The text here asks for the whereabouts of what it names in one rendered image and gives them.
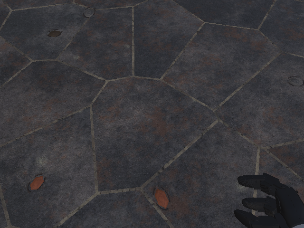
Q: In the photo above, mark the robot right hand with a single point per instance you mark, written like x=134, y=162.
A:
x=285, y=211

